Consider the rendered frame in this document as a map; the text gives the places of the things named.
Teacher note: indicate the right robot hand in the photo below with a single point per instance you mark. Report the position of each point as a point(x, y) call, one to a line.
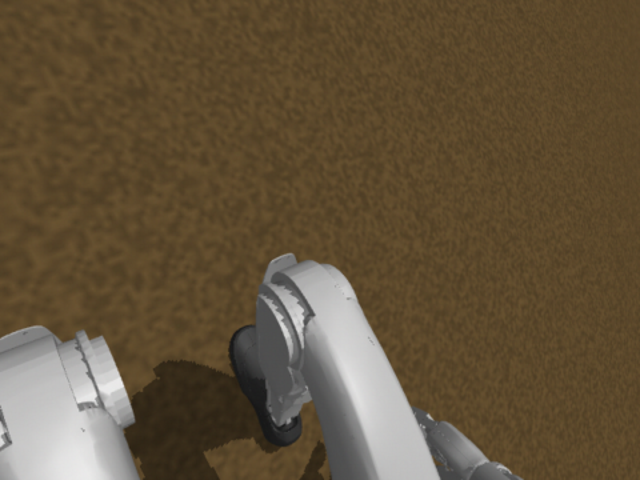
point(449, 447)

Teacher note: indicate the right robot foot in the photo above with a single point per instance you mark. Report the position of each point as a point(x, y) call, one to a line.
point(243, 354)

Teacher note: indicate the right robot arm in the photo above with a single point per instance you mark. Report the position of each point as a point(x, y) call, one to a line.
point(493, 471)

